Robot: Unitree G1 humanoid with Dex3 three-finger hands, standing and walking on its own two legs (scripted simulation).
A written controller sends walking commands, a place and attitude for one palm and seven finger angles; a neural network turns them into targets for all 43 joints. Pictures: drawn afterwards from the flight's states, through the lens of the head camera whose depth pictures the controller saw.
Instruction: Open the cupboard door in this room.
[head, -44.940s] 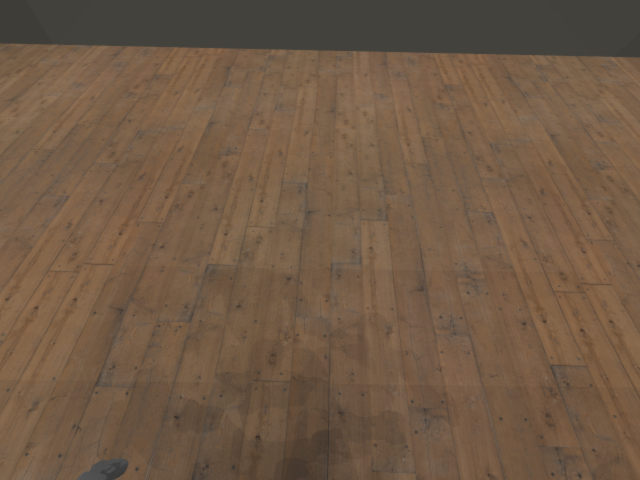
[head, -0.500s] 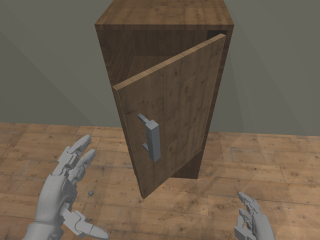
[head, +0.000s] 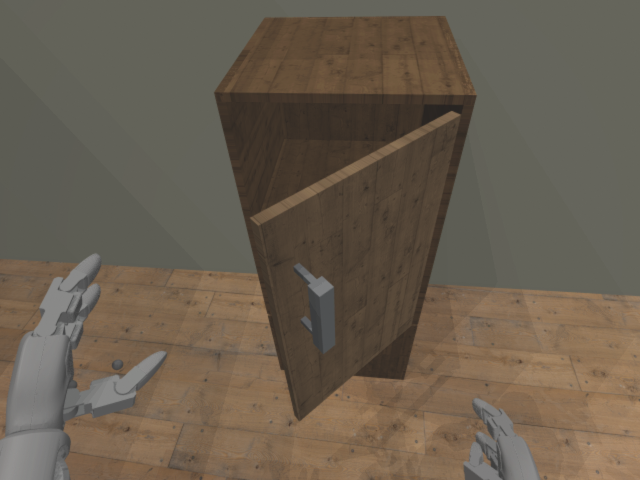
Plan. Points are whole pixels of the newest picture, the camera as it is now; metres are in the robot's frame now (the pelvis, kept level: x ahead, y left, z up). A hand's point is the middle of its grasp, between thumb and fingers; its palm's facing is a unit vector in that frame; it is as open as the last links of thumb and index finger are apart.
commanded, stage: draw the hand back to the body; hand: left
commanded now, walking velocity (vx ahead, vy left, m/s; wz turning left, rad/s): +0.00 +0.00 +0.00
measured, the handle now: (313, 308) +0.35 +0.06 +0.02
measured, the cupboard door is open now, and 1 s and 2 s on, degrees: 46 46 46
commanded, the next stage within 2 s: step back with the hand held close in 0.60 s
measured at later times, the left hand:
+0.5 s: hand (89, 339) +0.20 +0.25 +0.15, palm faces +0.44 -0.80 -0.42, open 7.5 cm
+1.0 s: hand (84, 351) +0.19 +0.25 +0.16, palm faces +0.33 -0.78 -0.53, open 7.4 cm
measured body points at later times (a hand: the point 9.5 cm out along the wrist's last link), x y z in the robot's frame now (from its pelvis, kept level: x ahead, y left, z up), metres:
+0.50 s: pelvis +0.01 -0.01 +0.01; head -0.01 -0.03 +0.46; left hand +0.17 +0.29 +0.18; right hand +0.19 -0.23 -0.08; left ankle -0.02 +0.11 -0.74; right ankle -0.01 -0.13 -0.74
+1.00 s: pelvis -0.02 +0.00 +0.01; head +0.00 -0.03 +0.46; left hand +0.16 +0.28 +0.18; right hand +0.16 -0.25 -0.08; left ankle -0.02 +0.11 -0.74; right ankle -0.01 -0.13 -0.74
